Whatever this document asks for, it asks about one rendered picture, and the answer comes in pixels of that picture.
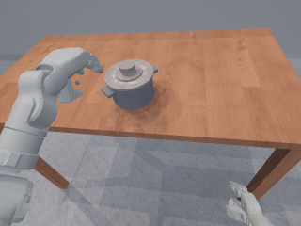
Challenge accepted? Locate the lid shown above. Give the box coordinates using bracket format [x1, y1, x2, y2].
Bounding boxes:
[104, 59, 154, 91]

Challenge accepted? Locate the knob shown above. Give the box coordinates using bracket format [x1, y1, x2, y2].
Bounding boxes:
[119, 59, 136, 74]

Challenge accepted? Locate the left robot upper arm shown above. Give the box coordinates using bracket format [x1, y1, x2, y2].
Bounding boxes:
[0, 174, 34, 226]

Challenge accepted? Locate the left robot hand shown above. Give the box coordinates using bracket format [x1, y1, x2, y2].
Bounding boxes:
[41, 47, 104, 103]

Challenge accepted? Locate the right robot hand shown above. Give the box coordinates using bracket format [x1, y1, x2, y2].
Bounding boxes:
[226, 181, 263, 225]

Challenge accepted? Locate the table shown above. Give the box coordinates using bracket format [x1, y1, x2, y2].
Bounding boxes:
[0, 28, 301, 201]

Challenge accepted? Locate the right robot forearm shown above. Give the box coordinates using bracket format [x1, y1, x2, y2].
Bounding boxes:
[246, 213, 273, 226]

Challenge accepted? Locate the pot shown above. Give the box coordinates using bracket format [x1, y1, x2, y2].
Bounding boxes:
[101, 65, 158, 110]

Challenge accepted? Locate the left robot forearm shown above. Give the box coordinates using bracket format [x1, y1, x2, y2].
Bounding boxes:
[0, 61, 68, 173]

